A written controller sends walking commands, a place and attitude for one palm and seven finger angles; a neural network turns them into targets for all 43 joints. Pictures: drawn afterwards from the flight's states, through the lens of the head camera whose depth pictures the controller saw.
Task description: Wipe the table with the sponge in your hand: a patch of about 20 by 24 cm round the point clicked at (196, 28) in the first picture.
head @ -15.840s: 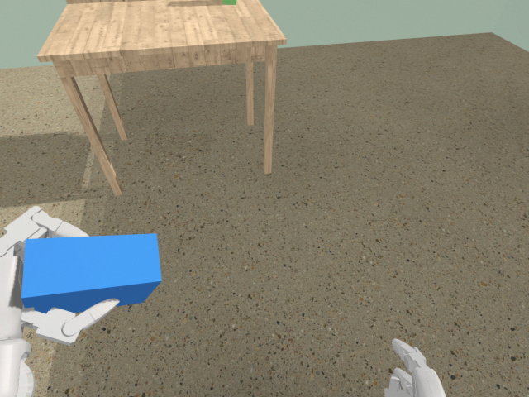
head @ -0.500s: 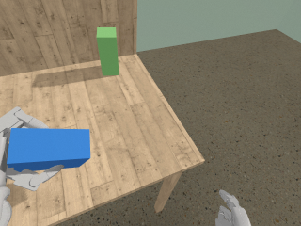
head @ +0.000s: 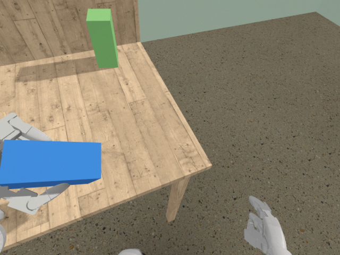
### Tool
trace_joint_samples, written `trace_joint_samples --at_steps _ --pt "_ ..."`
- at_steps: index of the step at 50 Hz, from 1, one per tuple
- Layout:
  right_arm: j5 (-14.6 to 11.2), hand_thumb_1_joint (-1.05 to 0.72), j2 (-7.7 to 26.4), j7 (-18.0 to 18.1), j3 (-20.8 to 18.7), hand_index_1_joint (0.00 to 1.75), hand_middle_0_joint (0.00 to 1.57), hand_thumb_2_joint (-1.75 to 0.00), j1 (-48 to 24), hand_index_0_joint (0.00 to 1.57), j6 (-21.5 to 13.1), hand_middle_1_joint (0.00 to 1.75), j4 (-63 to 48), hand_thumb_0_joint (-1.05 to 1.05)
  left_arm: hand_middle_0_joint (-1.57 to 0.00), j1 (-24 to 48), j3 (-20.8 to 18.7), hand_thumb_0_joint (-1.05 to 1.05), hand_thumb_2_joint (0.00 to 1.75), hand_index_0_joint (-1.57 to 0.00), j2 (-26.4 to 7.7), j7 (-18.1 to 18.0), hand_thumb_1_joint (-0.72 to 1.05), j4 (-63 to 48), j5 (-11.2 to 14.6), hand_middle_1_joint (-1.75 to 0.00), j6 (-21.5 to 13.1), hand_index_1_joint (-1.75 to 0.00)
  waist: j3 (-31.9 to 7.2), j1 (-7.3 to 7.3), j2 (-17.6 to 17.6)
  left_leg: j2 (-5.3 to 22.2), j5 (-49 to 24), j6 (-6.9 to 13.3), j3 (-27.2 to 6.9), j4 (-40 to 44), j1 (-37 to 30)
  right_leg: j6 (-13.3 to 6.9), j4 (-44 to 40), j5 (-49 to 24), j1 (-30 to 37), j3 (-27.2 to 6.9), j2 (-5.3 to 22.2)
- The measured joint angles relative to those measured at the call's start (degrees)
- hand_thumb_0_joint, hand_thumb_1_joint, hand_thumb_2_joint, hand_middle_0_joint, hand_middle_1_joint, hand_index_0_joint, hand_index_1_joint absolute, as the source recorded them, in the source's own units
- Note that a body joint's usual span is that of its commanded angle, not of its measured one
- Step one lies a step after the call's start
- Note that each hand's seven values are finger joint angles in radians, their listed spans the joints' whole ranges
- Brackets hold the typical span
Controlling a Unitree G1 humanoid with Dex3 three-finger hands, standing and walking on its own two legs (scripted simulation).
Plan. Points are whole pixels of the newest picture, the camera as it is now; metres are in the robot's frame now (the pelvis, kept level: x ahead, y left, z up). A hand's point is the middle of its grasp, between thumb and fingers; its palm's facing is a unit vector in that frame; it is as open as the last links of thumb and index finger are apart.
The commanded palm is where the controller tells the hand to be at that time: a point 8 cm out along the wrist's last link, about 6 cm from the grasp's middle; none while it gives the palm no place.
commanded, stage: come to a stop and stand still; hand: left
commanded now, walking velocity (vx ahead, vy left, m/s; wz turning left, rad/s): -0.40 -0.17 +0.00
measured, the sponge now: (68, 165) +0.23 +0.20 +0.14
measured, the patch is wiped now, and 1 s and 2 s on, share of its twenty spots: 0.00 0.00 0.00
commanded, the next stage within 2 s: look again from close up in 0.94 s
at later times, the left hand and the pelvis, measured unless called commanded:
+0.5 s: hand (15, 157) +0.23 +0.27 +0.17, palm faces +0.36 -0.83 -0.44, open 10.1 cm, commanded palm +0.15 +0.30 +0.18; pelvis -0.02 +0.02 +0.00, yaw -2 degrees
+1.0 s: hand out of the picture +0.20 +0.30 +0.16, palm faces +0.38 -0.87 -0.32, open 10.1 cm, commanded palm +0.14 +0.33 +0.18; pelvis -0.02 +0.05 +0.00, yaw +0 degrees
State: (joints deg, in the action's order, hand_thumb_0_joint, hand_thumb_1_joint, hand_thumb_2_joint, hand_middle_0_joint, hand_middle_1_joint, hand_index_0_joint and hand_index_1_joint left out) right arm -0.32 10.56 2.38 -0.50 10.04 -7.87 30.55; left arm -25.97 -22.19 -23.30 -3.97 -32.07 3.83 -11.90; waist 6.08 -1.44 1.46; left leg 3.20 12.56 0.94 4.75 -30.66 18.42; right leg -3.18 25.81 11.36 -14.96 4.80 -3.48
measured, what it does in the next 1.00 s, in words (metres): steps on the spot: left foot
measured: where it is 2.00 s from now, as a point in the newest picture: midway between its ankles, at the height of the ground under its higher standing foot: outside the picture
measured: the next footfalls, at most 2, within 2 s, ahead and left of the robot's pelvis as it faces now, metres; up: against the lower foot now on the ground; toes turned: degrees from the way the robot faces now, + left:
left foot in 0.26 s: +0.00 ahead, +0.11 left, +0.00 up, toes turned +0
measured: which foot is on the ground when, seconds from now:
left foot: down 0.00-0.08, up 0.10-0.24, down 0.26-1.00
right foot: down 0.00-1.00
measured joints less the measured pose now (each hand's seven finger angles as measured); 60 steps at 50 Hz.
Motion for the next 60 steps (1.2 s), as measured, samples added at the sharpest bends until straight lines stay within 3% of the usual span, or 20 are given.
trace_joint_samples --at_steps 5,9,13,15,17,19,22,27,30,35,41,48,60 --pt "-0.26 -0.9 0.92 0.23 -0.67 0.3 0.21 -0.9 -0.41 0.21 -0.11 0.3 0.44 0.01 -0.75 -1.01 -0.8 0.0 1.02 -0.73 -0.48 0.19 -0.49 -1.19 0.46 -1.35 -1.43 -1.36 0.25 0.27 -1.01 0.99 1.62 -0.82 -1.09 -3.28 3.23 -1.21 1.78 0.0 -2.59 0.68 -1.09" --pt "-0.9 -0.9 1.53 0.57 -0.34 0.3 0.21 -0.9 1.01 0.21 1.18 0.3 2.43 0.01 -0.75 -3.37 1.01 0.0 1.02 -0.73 0.97 -1.66 -0.49 -0.7 0.56 -1.35 0.22 -1.36 -2.28 0.57 -0.27 -2.13 6.9 -0.73 -3.97 -8.91 2.59 -1.57 1.01 -0.46 -2.96 -0.51 -0.45" --pt "-0.74 -0.9 2.18 1.09 0.15 0.3 0.21 -0.9 3.42 0.2 1.38 0.3 3.89 0.01 -0.75 -3.67 2.55 0.0 1.02 -0.73 1.64 -3.36 -0.49 1.46 -0.33 -1.35 1.95 -1.36 -4.83 1.89 -0.46 -2.56 4.85 0.31 -4.88 -0.42 -4.52 -0.94 -0.82 -1.02 -2.22 -0.14 0.19" --pt "-0.81 -0.9 2.24 1.34 -0.11 0.3 0.21 -0.9 3.69 0.2 1.44 0.3 4.68 0.01 -0.75 -2.62 2.78 0.0 1.02 -0.73 1.4 -3.83 -0.49 2.51 -0.76 -1.35 2.29 -1.36 -4.54 2.29 -0.57 -2.54 5.66 -0.49 -5.16 3.39 -6.81 -0.48 -1.39 -1.2 -1.59 0.45 0.49" --pt "0.12 -0.9 1.8 1.53 -0.68 0.3 0.2 -0.9 4.93 0.2 -0.31 0.3 5.1 0.01 -0.75 5.19 0.73 0.0 1.02 -0.74 -3.6 -1.05 -0.49 6.38 -4.01 -1.35 0.95 -1.36 -3.04 -0.39 0.34 -2.73 4.9 -0.69 -4.8 2.89 -6.19 0.33 -1.65 -1.81 -1.76 0.32 0.77" --pt "-0.08 -0.9 2.02 0.37 -0.2 0.3 0.2 -0.9 4.54 0.2 -0.88 0.3 5.16 0.01 -0.75 11.26 -2.4 0.0 1.02 -0.74 -6.05 -0.24 -0.49 12.22 -3.16 -1.35 -1.66 -1.36 -1.94 -1.32 0.28 -2.75 4.64 -0.5 -4.27 2.23 -5.59 -0.12 -1.89 -2.65 -2.15 -0.14 0.72" --pt "-0.38 -0.9 2.4 -1.93 0.19 0.3 0.2 -0.9 3.36 0.2 -1.23 0.3 4.13 0.01 -0.75 10.22 -4.67 0.0 1.02 -0.73 -3.47 -1.6 -0.49 12.83 -1.5 -1.35 -1.93 -1.36 -1.36 0.24 -0.61 -3.47 4.45 0.46 -2.78 2.92 -6.51 0.72 -1.83 -3.08 -1.97 -1.64 1.33" --pt "-0.43 -0.9 1.16 -2.67 0.41 0.3 0.21 -0.9 3.39 0.2 -1.49 0.3 3.05 0.01 -0.75 0.69 1.49 0.0 1.02 -0.73 0.99 -1.15 -0.49 6.39 -1.74 -1.35 -2.96 -1.36 -2.08 1.84 -0.41 -5.32 4.48 2.21 -1.52 4.19 -8.38 2.44 -0.22 -1.86 -1.6 -3.11 3.02" --pt "-0.32 -0.9 -0.12 -2.14 0.95 0.3 0.21 -0.9 3.45 0.2 -1.2 0.3 2.98 0.01 -0.75 -1.17 3.41 0.0 1.02 -0.73 0.62 -0.16 -0.49 5.37 -2.31 -1.35 -2.91 -1.36 -1.99 1.45 0.75 -6.1 4.93 2.77 -1.75 3.69 -8.93 2.99 1.2 -0.77 -1.3 -2.97 3.84" --pt "-0.24 -0.9 -1.15 -1.9 1.58 0.3 0.21 -0.9 2.59 0.21 -1.1 0.3 2.96 0.01 -0.75 1.77 1.58 0.0 1.02 -0.73 -0.35 -0.61 -0.49 6.0 -2.26 -1.35 -1.95 -1.36 -1.61 -0.12 1.74 -6.65 5.86 3.17 -2.53 2.05 -9.39 3.48 2.24 0.15 -0.25 -2.23 4.52" --pt "-0.01 -0.9 -1.14 -2.59 1.75 0.3 0.21 -0.9 0.52 0.21 -0.93 0.3 2.51 0.01 -0.75 4.96 1.31 0.0 1.02 -0.73 2.15 -1.86 -0.49 5.14 -2.24 -1.35 -1.42 -1.36 -2.19 -1.34 1.97 -7.08 6.24 3.67 -2.29 1.56 -10.26 3.99 2.58 0.35 0.65 -2.51 4.94" --pt "-0.02 -0.9 -1.35 -2.57 1.83 0.3 0.21 -0.9 -0.17 0.21 0.54 0.3 0.88 0.01 -0.75 5.04 3.49 0.0 1.02 -0.73 3.27 -1.61 -0.49 5.33 -2.73 -1.35 -0.49 -1.36 -2.51 -0.82 1.63 -6.71 6.08 3.65 -2.34 1.41 -10.53 4.24 1.08 -0.68 1.7 -2.38 4.57" --pt "-0.08 -0.9 -0.12 -1.4 1.48 0.3 0.21 -0.9 3.06 0.21 0.8 0.3 1.8 0.01 -0.75 2.16 2.6 0.0 1.02 -0.73 2.32 -2.06 -0.49 4.37 -2.53 -1.35 -0.64 -1.36 -1.61 -0.1 1.16 -6.2 4.45 3.23 -2.71 2.54 -9.97 3.63 -1.41 -2.93 1.87 -1.91 4.08"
